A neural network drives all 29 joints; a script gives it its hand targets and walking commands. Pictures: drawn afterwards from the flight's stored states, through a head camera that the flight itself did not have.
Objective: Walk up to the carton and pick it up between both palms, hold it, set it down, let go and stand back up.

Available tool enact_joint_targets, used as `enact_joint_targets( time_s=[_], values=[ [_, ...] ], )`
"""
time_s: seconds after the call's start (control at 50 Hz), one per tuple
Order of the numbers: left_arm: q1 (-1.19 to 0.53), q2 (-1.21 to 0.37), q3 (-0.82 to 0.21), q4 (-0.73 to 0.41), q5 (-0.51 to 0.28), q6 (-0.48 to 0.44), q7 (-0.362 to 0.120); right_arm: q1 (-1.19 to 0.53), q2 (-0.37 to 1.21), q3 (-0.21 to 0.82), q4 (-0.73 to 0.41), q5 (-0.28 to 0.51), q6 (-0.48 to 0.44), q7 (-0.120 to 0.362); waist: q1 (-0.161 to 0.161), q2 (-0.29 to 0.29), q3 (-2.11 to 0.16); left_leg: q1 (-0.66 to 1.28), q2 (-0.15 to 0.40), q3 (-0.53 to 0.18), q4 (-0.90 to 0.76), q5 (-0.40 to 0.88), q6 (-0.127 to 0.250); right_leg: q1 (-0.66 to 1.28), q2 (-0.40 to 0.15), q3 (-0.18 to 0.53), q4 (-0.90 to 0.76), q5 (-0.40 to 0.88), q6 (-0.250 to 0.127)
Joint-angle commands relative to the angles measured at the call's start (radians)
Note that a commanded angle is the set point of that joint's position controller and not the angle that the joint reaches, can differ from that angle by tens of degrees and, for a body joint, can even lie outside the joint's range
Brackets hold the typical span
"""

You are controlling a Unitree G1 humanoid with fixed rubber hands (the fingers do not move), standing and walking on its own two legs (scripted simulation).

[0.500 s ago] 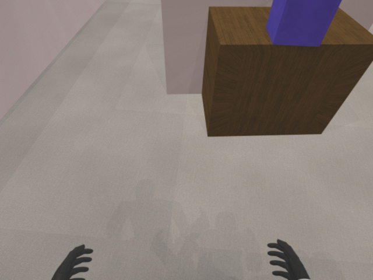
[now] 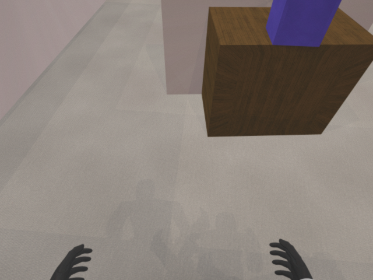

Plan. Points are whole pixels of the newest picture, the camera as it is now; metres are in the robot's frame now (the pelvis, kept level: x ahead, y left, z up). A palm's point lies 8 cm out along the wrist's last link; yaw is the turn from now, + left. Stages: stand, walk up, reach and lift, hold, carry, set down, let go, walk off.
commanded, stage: stand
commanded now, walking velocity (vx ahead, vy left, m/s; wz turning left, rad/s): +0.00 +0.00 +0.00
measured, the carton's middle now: (300, 11) +1.25 -0.55 +0.05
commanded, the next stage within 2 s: none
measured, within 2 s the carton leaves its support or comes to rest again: neither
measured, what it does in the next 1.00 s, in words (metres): stands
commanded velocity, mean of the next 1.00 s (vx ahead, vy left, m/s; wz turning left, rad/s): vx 0.00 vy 0.00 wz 0.00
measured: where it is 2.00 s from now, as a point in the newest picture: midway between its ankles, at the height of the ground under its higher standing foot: outside the picture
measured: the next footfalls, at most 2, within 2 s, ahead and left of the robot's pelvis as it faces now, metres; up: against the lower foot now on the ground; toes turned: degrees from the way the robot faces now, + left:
none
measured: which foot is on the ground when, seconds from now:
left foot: down 0.00-1.00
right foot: down 0.00-1.00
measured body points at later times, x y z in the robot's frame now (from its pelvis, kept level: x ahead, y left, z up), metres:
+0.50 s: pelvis -0.01 +0.00 +0.00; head +0.00 +0.00 +0.45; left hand +0.15 +0.27 -0.08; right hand +0.15 -0.24 -0.09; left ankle +0.00 +0.12 -0.72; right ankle +0.00 -0.12 -0.72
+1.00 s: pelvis -0.02 +0.00 +0.00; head -0.02 +0.00 +0.45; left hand +0.13 +0.27 -0.08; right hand +0.14 -0.25 -0.09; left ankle +0.00 +0.12 -0.72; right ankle +0.00 -0.12 -0.72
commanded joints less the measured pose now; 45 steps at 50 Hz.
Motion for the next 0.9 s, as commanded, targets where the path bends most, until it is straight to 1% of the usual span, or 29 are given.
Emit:
enact_joint_targets(
  time_s=[0.0,0.02,0.08,0.1,0.16,0.22,0.24,0.26,0.28,0.34,0.36,0.38,0.4,0.44,0.48,0.52,0.56,0.58,0.64,0.66,0.68,0.72,0.74,0.76,0.78,0.8,0.82,0.86,0.88],
  values=[
    [-0.037,0.204,0.085,-0.02,0.019,-0.047,0.015,-0.051,-0.28,-0.097,-0.01,-0.028,-0.038,-0.007,0.006,0.026,-0.119,0.017,0.079,-0.096,-0.103,0.277,0.077,0.042,-0.084,0.083,-0.11,0.291,-0.071],
    [-0.045,0.205,0.086,-0.02,0.021,-0.047,0.014,-0.055,-0.279,-0.098,-0.012,-0.028,-0.037,-0.007,0.005,0.018,-0.12,0.019,0.076,-0.093,-0.103,0.283,0.077,0.042,-0.084,0.082,-0.114,0.295,-0.069],
    [-0.043,0.198,0.084,-0.017,0.018,-0.046,0.014,-0.051,-0.281,-0.097,-0.008,-0.026,-0.038,-0.007,0.005,0.027,-0.129,0.018,0.078,-0.096,-0.101,0.28,0.078,0.049,-0.082,0.083,-0.106,0.3,-0.071],
    [-0.039,0.214,0.086,-0.014,0.02,-0.047,0.013,-0.048,-0.28,-0.096,-0.009,-0.026,-0.036,-0.006,0.0,0.008,-0.132,0.027,0.075,-0.09,-0.102,0.272,0.076,0.045,-0.085,0.09,-0.112,0.3,-0.071],
    [-0.046,0.201,0.085,-0.016,0.019,-0.045,0.014,-0.052,-0.282,-0.095,-0.005,-0.028,-0.039,-0.007,0.005,0.033,-0.112,0.009,0.08,-0.104,-0.116,0.252,0.079,0.042,-0.08,0.088,-0.113,0.27,-0.071],
    [-0.042,0.204,0.084,-0.01,0.018,-0.046,0.013,-0.056,-0.282,-0.093,-0.004,-0.027,-0.04,-0.004,0.007,0.025,-0.108,0.007,0.078,-0.103,-0.119,0.238,0.077,0.04,-0.081,0.092,-0.117,0.252,-0.071],
    [-0.039,0.206,0.086,-0.013,0.017,-0.05,0.011,-0.051,-0.287,-0.096,-0.003,-0.027,-0.039,-0.005,0.005,0.034,-0.112,0.008,0.081,-0.105,-0.124,0.243,0.078,0.042,-0.08,0.087,-0.117,0.256,-0.07],
    [-0.04,0.205,0.084,-0.01,0.021,-0.05,0.011,-0.057,-0.286,-0.096,0.002,-0.026,-0.038,-0.004,0.007,0.027,-0.108,0.007,0.081,-0.107,-0.125,0.236,0.076,0.042,-0.078,0.09,-0.122,0.25,-0.069],
    [-0.043,0.206,0.084,-0.01,0.02,-0.048,0.011,-0.057,-0.283,-0.094,0.0,-0.025,-0.04,-0.004,0.002,0.021,-0.109,0.01,0.08,-0.101,-0.121,0.228,0.075,0.034,-0.08,0.094,-0.125,0.243,-0.072],
    [-0.044,0.206,0.086,-0.007,0.02,-0.048,0.007,-0.059,-0.285,-0.094,0.001,-0.027,-0.039,-0.004,0.001,0.018,-0.105,0.008,0.075,-0.105,-0.128,0.21,0.077,0.032,-0.079,0.09,-0.128,0.224,-0.073],
    [-0.043,0.201,0.084,-0.006,0.021,-0.049,0.008,-0.056,-0.29,-0.096,0.003,-0.028,-0.037,-0.005,0.005,0.028,-0.101,0.004,0.078,-0.109,-0.129,0.211,0.077,0.031,-0.077,0.095,-0.129,0.222,-0.072],
    [-0.047,0.213,0.085,-0.008,0.022,-0.048,0.008,-0.055,-0.285,-0.094,0.0,-0.026,-0.039,-0.003,-0.001,0.015,-0.099,0.002,0.075,-0.107,-0.13,0.205,0.076,0.034,-0.081,0.097,-0.138,0.218,-0.074],
    [-0.043,0.215,0.086,-0.004,0.021,-0.049,0.009,-0.056,-0.29,-0.096,0.008,-0.026,-0.038,-0.003,0.002,0.014,-0.092,-0.002,0.075,-0.111,-0.134,0.2,0.075,0.032,-0.081,0.099,-0.138,0.207,-0.074],
    [-0.042,0.205,0.084,-0.006,0.02,-0.049,0.007,-0.064,-0.286,-0.095,0.006,-0.026,-0.039,-0.001,0.006,0.024,-0.092,-0.008,0.076,-0.111,-0.136,0.196,0.075,0.033,-0.081,0.098,-0.136,0.212,-0.072],
    [-0.044,0.214,0.086,-0.005,0.021,-0.049,0.008,-0.059,-0.295,-0.097,0.009,-0.026,-0.042,-0.004,0.001,0.025,-0.098,0.008,0.075,-0.107,-0.132,0.206,0.072,0.026,-0.082,0.1,-0.14,0.219,-0.075],
    [-0.039,0.212,0.087,-0.003,0.018,-0.049,0.009,-0.06,-0.292,-0.096,0.013,-0.026,-0.042,-0.002,0.008,0.026,-0.09,-0.007,0.079,-0.119,-0.138,0.203,0.077,0.038,-0.081,0.099,-0.136,0.215,-0.074],
    [-0.04,0.211,0.086,-0.003,0.018,-0.049,0.008,-0.055,-0.293,-0.096,0.018,-0.025,-0.039,-0.003,0.003,0.016,-0.094,0.004,0.078,-0.116,-0.143,0.184,0.075,0.03,-0.082,0.103,-0.143,0.193,-0.074],
    [-0.039,0.213,0.086,-0.002,0.016,-0.05,0.007,-0.056,-0.299,-0.096,0.022,-0.026,-0.039,-0.004,0.006,0.031,-0.094,-0.006,0.084,-0.127,-0.151,0.184,0.08,0.034,-0.08,0.105,-0.14,0.194,-0.073],
    [-0.034,0.209,0.083,0.002,0.018,-0.053,0.007,-0.06,-0.298,-0.095,0.025,-0.025,-0.041,-0.002,0.007,0.028,-0.092,-0.003,0.08,-0.118,-0.146,0.174,0.074,0.036,-0.083,0.109,-0.147,0.2,-0.074],
    [-0.041,0.211,0.083,0.002,0.02,-0.052,0.006,-0.06,-0.298,-0.094,0.027,-0.024,-0.041,-0.002,0.004,0.012,-0.086,-0.011,0.08,-0.12,-0.147,0.165,0.075,0.035,-0.082,0.11,-0.151,0.195,-0.073],
    [-0.044,0.22,0.085,0.004,0.021,-0.05,0.008,-0.064,-0.292,-0.091,0.026,-0.024,-0.038,-0.001,0.002,0.015,-0.081,0.001,0.075,-0.111,-0.146,0.181,0.071,0.02,-0.084,0.109,-0.153,0.195,-0.074],
    [-0.041,0.217,0.082,0.004,0.018,-0.051,0.008,-0.054,-0.298,-0.094,0.032,-0.022,-0.039,-0.002,-0.001,0.027,-0.086,0.003,0.079,-0.119,-0.151,0.172,0.074,0.024,-0.084,0.113,-0.155,0.184,-0.073],
    [-0.036,0.21,0.083,0.007,0.018,-0.052,0.007,-0.063,-0.295,-0.091,0.032,-0.025,-0.04,-0.002,0.004,0.034,-0.086,0.0,0.08,-0.12,-0.151,0.172,0.075,0.025,-0.082,0.111,-0.153,0.182,-0.074],
    [-0.035,0.211,0.081,0.01,0.017,-0.05,0.007,-0.069,-0.296,-0.093,0.031,-0.024,-0.04,0.0,0.004,0.022,-0.084,-0.005,0.08,-0.123,-0.154,0.163,0.076,0.027,-0.081,0.106,-0.155,0.181,-0.072],
    [-0.041,0.216,0.081,0.01,0.019,-0.05,0.006,-0.068,-0.292,-0.09,0.03,-0.023,-0.041,0.0,0.003,0.022,-0.078,-0.011,0.078,-0.121,-0.155,0.159,0.075,0.023,-0.084,0.115,-0.161,0.17,-0.074],
    [-0.042,0.219,0.084,0.013,0.018,-0.05,0.007,-0.065,-0.298,-0.091,0.037,-0.025,-0.04,-0.001,0.006,0.034,-0.084,-0.009,0.081,-0.125,-0.161,0.156,0.077,0.029,-0.078,0.107,-0.154,0.174,-0.072],
    [-0.04,0.222,0.087,0.012,0.019,-0.051,0.008,-0.062,-0.297,-0.091,0.039,-0.026,-0.04,0.001,0.006,0.023,-0.079,-0.018,0.082,-0.126,-0.164,0.151,0.075,0.032,-0.082,0.111,-0.153,0.172,-0.073],
    [-0.042,0.219,0.083,0.017,0.02,-0.05,0.006,-0.068,-0.304,-0.093,0.043,-0.025,-0.039,-0.001,0.005,0.017,-0.059,-0.022,0.076,-0.129,-0.164,0.142,0.075,0.022,-0.081,0.114,-0.164,0.159,-0.074],
    [-0.037,0.221,0.081,0.018,0.02,-0.052,0.006,-0.066,-0.301,-0.093,0.041,-0.023,-0.039,0.001,0.004,0.02,-0.074,-0.006,0.075,-0.118,-0.157,0.146,0.071,0.016,-0.086,0.12,-0.17,0.159,-0.076]
  ],
)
